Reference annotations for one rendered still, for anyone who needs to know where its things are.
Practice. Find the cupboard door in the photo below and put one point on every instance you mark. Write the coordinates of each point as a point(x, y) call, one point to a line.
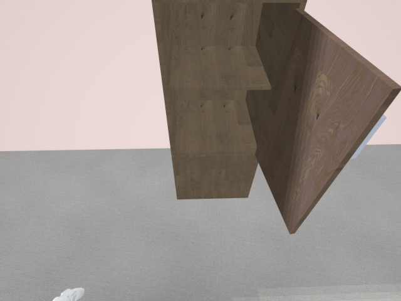
point(325, 101)

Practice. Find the left robot hand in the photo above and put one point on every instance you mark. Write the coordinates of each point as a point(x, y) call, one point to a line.
point(71, 295)

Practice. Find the handle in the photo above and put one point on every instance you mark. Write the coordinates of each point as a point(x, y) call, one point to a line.
point(369, 136)

